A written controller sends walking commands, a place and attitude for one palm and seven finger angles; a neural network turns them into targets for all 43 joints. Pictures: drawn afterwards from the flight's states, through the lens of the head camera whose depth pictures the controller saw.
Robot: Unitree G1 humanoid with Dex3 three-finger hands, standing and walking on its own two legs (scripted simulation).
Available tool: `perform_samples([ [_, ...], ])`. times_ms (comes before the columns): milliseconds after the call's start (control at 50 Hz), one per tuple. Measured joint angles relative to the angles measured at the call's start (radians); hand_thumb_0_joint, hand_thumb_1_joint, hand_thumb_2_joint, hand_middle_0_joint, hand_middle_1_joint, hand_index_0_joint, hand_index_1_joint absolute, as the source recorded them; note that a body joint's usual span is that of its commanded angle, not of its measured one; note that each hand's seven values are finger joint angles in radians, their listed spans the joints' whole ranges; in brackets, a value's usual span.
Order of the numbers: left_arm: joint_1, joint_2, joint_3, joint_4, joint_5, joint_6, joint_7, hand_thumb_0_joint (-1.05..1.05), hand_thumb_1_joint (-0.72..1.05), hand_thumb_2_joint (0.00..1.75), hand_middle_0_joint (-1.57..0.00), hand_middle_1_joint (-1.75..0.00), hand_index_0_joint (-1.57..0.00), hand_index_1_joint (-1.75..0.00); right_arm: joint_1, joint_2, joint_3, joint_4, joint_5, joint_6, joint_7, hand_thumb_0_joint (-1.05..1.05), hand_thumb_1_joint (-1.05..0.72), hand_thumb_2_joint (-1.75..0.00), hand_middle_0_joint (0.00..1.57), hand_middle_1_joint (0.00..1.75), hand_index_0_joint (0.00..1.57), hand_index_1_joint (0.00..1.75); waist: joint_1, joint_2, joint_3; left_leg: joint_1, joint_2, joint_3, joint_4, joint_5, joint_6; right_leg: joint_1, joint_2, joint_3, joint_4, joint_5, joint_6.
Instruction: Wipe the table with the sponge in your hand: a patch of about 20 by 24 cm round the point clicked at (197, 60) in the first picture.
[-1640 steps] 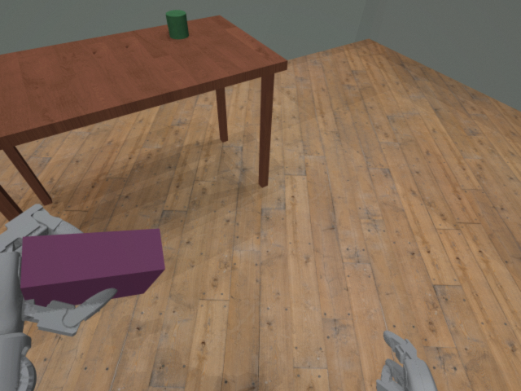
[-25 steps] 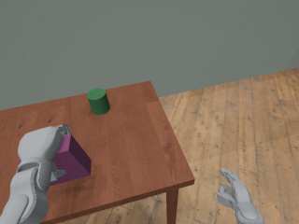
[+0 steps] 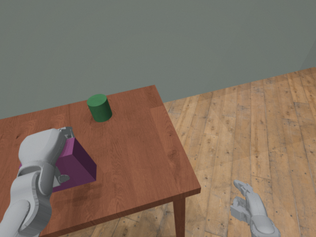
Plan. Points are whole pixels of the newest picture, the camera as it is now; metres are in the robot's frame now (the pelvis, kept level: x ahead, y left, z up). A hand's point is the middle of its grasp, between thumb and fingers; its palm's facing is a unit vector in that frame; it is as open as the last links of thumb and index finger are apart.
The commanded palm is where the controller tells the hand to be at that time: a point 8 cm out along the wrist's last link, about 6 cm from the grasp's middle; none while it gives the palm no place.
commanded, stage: bring the sponge back beside the body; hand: left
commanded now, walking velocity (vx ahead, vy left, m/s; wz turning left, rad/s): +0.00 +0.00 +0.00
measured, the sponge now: (67, 170) +0.23 +0.28 +0.07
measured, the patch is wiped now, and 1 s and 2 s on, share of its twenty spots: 1.00 1.00 1.00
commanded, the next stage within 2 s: step back with the hand held close in 1.46 s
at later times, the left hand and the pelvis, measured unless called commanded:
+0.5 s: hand (48, 168) +0.21 +0.30 +0.11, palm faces +0.07 -0.10 -0.99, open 9.4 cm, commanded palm +0.18 +0.29 +0.18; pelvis +0.00 +0.01 +0.00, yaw +0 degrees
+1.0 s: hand (44, 180) +0.18 +0.29 +0.11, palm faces +0.06 -0.11 -0.99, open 9.4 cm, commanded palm +0.15 +0.29 +0.18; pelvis -0.01 +0.01 +0.00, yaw +0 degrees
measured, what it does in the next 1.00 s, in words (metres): stands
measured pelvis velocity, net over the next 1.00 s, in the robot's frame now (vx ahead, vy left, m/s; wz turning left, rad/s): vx -0.01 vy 0.01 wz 0.00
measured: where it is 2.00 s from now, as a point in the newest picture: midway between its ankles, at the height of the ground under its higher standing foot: outside the picture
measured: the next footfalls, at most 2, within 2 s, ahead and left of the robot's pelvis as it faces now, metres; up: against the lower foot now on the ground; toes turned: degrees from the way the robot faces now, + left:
none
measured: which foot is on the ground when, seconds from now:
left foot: down 0.00-1.00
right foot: down 0.00-1.00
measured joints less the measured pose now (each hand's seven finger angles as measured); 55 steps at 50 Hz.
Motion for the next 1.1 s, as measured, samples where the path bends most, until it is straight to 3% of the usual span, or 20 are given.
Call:
perform_samples([
  [140,0.064,0.010,0.030,-0.041,-0.015,0.009,0.005,-0.01,-0.47,1.09,-0.80,-1.40,-0.82,-1.41,0.016,-0.014,-0.011,-0.006,0.002,0.001,0.001,0.01,-0.91,-0.90,0.20,0.30,0.20,0.30,0.000,0.002,0.000,-0.003,0.003,0.002,0.016,-0.013,-0.001,-0.002,0.003,0.002,0.012,-0.010,-0.001],
  [380,0.112,0.016,0.042,-0.070,-0.022,-0.033,0.019,-0.01,-0.47,1.09,-0.80,-1.39,-0.82,-1.41,0.022,-0.008,-0.018,-0.004,-0.003,-0.019,-0.010,0.01,-0.91,-0.90,0.20,0.30,0.20,0.30,0.009,-0.006,0.007,0.000,-0.001,-0.003,0.027,-0.020,0.002,0.010,0.000,-0.002,0.008,-0.011,0.004],
  [840,0.165,-0.003,0.018,-0.131,-0.005,0.004,0.028,-0.01,-0.47,1.09,-0.80,-1.39,-0.82,-1.41,-0.007,0.015,0.001,-0.008,-0.005,-0.004,0.004,0.01,-0.91,-0.90,0.20,0.30,0.20,0.30,0.023,-0.007,0.006,0.006,-0.010,0.004,0.019,-0.005,0.013,0.019,-0.009,0.006,-0.009,0.011,0.015],
  [1100,0.203,-0.008,0.014,-0.151,-0.002,-0.014,0.039,-0.01,-0.47,1.09,-0.80,-1.39,-0.82,-1.41,0.003,0.013,-0.005,-0.008,-0.007,-0.013,-0.001,0.01,-0.91,-0.90,0.20,0.30,0.20,0.30,0.020,-0.006,0.008,0.008,-0.006,0.003,0.020,-0.001,0.010,0.018,-0.005,0.006,-0.003,0.013,0.011],
])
